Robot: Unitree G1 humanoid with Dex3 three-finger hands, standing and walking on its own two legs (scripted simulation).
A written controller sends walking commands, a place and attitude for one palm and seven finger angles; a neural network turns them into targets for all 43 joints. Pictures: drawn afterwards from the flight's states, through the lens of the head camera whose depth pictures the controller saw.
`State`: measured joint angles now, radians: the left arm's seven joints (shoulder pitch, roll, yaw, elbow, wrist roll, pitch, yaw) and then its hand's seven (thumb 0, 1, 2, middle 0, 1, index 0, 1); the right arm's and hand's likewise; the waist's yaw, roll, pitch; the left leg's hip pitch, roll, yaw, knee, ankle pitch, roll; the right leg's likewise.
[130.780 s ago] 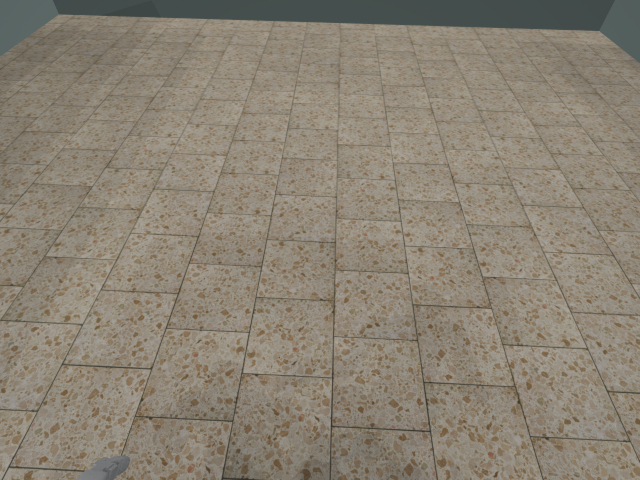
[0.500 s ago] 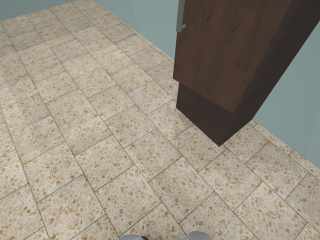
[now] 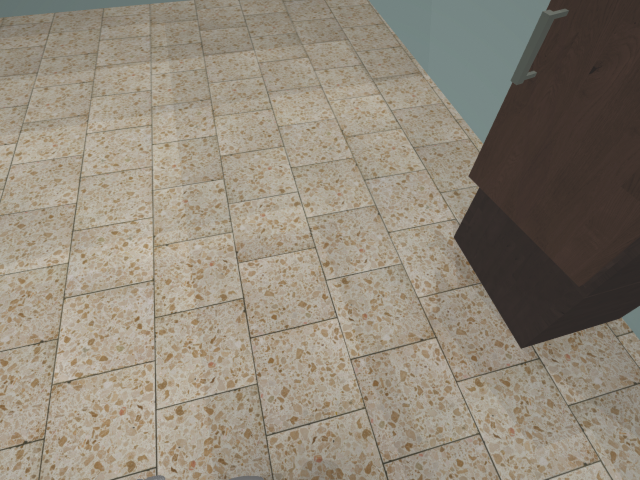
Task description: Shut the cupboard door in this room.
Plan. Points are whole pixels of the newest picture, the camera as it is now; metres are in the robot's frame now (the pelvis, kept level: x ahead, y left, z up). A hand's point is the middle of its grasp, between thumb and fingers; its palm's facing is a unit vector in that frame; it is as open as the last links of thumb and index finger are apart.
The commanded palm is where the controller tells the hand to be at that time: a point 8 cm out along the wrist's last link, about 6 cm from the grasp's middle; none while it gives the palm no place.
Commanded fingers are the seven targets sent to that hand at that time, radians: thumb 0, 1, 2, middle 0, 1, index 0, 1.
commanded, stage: walk to a spot facing it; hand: left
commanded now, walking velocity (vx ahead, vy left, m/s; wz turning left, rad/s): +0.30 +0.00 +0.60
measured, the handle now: (538, 47) +0.91 -0.42 +0.06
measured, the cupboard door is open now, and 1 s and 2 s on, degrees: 11 11 11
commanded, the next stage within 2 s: turn to face it in 1.04 s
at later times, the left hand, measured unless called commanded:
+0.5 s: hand out of the picture +0.11 +0.18 -0.13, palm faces +0.30 -0.91 -0.28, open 7.4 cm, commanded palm none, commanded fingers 0.00 0.90 0.90 -0.20 -0.30 -0.20 -0.30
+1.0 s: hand (145, 464) +0.15 +0.25 -0.17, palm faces +0.58 -0.79 -0.22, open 7.4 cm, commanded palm none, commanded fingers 0.00 0.90 0.90 -0.20 -0.30 -0.20 -0.30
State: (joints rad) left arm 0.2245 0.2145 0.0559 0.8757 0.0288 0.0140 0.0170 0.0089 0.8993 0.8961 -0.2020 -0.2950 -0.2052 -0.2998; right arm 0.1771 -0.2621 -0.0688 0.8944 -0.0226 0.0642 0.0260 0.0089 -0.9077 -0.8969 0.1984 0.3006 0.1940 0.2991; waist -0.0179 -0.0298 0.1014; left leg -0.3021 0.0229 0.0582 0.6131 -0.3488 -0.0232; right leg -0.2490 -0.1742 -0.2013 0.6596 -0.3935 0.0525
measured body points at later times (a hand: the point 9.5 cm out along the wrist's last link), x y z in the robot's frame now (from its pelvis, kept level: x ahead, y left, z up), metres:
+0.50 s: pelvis +0.11 -0.04 +0.02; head +0.14 -0.06 +0.47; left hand +0.10 +0.22 -0.10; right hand +0.22 -0.27 -0.14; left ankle +0.04 +0.10 -0.62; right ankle +0.13 -0.13 -0.72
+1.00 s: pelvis +0.26 +0.08 +0.01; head +0.29 +0.12 +0.45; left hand +0.12 +0.30 -0.15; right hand +0.48 -0.06 -0.13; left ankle +0.24 +0.16 -0.72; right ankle +0.30 -0.07 -0.64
